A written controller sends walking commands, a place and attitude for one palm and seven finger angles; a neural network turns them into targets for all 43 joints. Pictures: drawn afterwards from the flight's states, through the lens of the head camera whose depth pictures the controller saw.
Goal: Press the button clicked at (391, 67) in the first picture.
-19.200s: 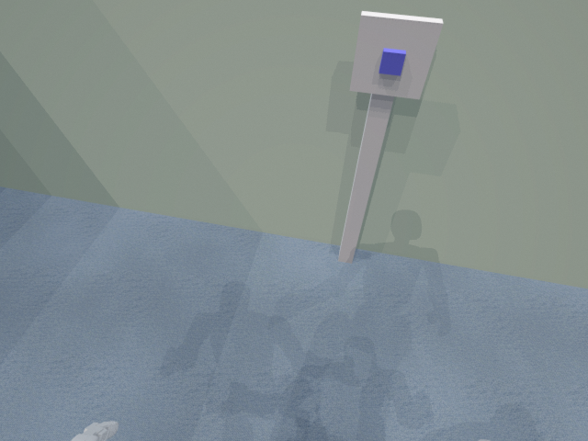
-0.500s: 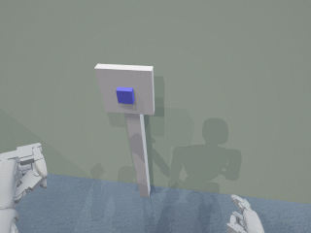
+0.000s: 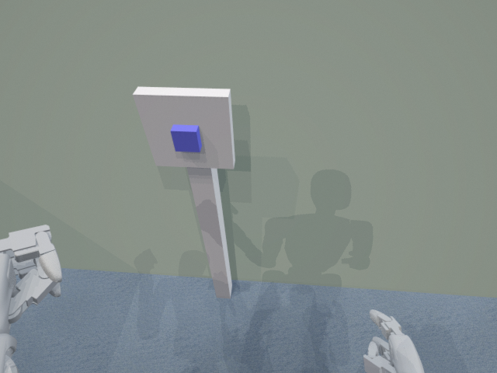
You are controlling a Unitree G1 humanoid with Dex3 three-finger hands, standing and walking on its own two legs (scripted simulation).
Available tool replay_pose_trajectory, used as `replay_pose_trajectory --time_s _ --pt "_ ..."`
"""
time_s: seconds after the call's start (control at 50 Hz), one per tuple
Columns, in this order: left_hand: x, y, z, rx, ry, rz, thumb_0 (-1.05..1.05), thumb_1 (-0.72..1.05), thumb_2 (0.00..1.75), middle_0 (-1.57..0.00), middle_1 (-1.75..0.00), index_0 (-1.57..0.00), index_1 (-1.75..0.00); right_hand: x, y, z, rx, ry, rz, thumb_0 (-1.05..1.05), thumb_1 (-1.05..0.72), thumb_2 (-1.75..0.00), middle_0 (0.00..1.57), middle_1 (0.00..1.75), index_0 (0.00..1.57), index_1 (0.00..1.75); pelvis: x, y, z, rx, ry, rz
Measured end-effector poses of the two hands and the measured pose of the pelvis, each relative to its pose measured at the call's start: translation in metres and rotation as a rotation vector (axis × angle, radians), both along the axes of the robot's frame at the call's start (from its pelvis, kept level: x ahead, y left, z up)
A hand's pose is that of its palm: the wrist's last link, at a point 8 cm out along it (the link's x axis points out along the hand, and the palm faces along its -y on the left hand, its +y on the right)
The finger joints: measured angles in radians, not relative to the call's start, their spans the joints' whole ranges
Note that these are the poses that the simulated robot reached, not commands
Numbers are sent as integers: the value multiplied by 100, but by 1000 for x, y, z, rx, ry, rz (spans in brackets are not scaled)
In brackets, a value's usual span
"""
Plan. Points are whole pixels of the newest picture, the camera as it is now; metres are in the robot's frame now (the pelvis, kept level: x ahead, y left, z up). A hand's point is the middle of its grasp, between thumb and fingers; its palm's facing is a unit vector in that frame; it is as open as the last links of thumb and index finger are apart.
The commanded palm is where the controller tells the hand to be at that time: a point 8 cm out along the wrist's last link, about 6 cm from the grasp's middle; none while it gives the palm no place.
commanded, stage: step back with the hand held close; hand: left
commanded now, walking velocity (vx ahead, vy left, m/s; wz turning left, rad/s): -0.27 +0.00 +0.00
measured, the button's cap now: (187, 137) +0.53 +0.18 +0.10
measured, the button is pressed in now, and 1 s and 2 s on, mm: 0 0 0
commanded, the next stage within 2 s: stop stepping back and stand still in 1.00 s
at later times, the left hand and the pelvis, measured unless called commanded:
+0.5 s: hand (10, 339) +0.12 +0.26 +0.15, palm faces +0.38 -0.80 -0.46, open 3.1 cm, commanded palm +0.06 +0.30 +0.17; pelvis -0.07 +0.02 -0.02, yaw +0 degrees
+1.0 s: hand out of the picture +0.01 +0.28 +0.15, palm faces +0.48 -0.78 -0.39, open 3.1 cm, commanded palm -0.06 +0.32 +0.17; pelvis -0.16 +0.03 -0.03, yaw +7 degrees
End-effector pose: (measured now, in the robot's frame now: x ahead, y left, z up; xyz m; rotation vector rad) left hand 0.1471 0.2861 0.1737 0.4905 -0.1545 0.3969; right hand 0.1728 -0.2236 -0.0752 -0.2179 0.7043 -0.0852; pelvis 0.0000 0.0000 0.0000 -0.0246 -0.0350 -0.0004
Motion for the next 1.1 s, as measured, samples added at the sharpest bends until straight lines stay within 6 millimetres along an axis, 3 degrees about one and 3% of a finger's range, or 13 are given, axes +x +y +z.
replay_pose_trajectory --time_s 0.12,0.26,0.4,0.54,0.68,0.86,1.0,1.1 --pt "0 -5 -10 9 77 -79 1 89 90 -130 -150 -131 -150 -19 -11 -3 -31 52 -70 1 -90 -90 20 30 20 30 -9 9 -2 7 35 -9" --pt "-18 7 2 78 24 -103 1 89 90 -130 -150 -131 -150 -36 -6 1 -45 42 -100 1 -90 -90 20 30 20 30 -25 16 -6 11 37 -11" --pt "-47 14 -2 75 -30 -78 1 89 90 -130 -150 -131 -150 -51 9 3 -33 -21 -72 1 -90 -90 20 30 20 30 -51 21 -12 9 28 -13" --pt "-76 17 -8 68 -78 -64 1 89 90 -131 -150 -131 -150 -78 17 -2 -52 -22 -39 1 -90 -90 20 30 20 30 -75 24 -18 -7 22 8" --pt "-103 19 2 130 -166 -62 1 89 90 -131 -150 -131 -150 -106 18 -10 -71 -3 -15 1 -90 -90 20 30 20 30 -96 22 -25 -6 6 49" --pt "-148 19 0 154 -198 1 1 89 90 -131 -150 -131 -150 -123 13 -24 -61 9 32 1 -90 -90 20 30 20 30 -126 14 -34 9 -7 116" --pt "-183 31 -9 77 -216 -19 1 89 90 -131 -150 -131 -150 -144 24 -7 -117 17 48 1 -90 -90 20 30 20 30 -156 26 -32 27 38 114" --pt "-201 41 4 103 -233 -22 1 89 90 -131 -150 -131 -150 -171 42 1 -83 -26 50 1 -90 -90 20 30 20 30 -185 29 -20 -3 23 88"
